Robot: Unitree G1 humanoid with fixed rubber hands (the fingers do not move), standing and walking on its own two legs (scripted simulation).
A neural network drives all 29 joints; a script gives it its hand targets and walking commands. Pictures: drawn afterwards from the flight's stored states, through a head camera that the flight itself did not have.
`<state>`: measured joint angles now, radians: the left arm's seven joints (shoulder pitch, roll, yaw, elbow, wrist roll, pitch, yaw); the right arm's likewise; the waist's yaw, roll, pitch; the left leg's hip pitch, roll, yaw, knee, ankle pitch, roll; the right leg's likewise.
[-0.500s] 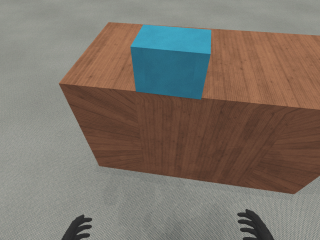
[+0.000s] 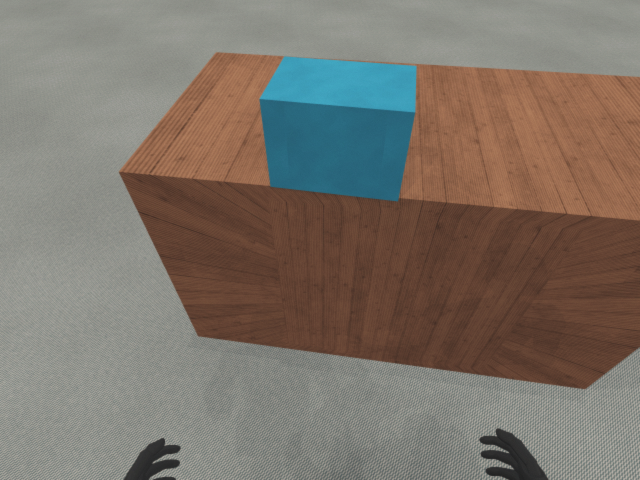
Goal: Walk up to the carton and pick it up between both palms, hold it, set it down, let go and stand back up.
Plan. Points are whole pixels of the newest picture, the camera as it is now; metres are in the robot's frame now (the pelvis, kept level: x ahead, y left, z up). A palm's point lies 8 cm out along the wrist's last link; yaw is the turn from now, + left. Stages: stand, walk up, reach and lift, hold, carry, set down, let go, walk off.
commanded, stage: stand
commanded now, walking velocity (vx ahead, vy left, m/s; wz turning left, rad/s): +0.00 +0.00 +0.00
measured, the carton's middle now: (340, 128) +0.74 -0.04 +0.06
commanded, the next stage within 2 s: none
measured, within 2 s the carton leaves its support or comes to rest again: neither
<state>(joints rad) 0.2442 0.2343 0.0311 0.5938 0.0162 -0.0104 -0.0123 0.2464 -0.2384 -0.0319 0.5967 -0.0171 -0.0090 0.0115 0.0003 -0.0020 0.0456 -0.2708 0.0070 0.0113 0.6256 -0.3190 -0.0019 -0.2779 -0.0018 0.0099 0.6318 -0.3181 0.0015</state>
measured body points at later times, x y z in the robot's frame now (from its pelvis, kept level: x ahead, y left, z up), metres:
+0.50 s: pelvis -0.01 +0.00 +0.00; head +0.00 +0.00 +0.45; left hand +0.13 +0.25 -0.09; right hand +0.13 -0.25 -0.09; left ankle +0.01 +0.12 -0.73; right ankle +0.01 -0.12 -0.73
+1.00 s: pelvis -0.01 +0.00 +0.00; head +0.00 +0.00 +0.45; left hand +0.13 +0.25 -0.10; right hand +0.12 -0.25 -0.10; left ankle +0.01 +0.12 -0.73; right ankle +0.01 -0.12 -0.73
